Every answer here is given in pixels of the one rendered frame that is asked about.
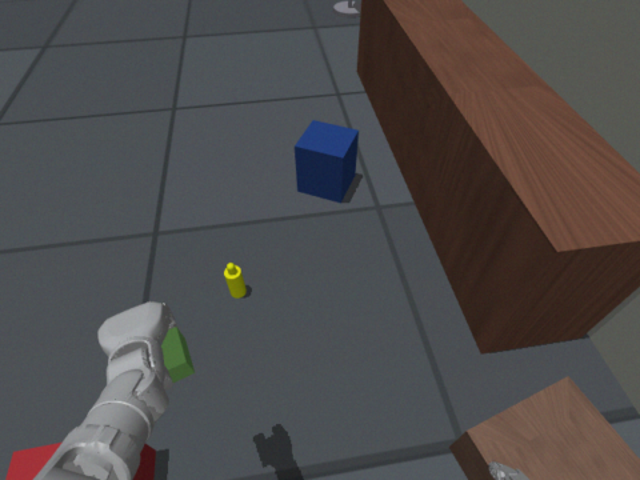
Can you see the left robot hand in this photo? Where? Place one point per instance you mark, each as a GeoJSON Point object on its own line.
{"type": "Point", "coordinates": [151, 319]}

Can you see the right robot hand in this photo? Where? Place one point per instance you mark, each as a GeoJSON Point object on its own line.
{"type": "Point", "coordinates": [501, 472]}

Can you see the left robot arm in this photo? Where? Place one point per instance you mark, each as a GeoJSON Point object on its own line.
{"type": "Point", "coordinates": [108, 443]}

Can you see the floor lamp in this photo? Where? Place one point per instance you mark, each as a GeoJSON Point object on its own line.
{"type": "Point", "coordinates": [348, 9]}

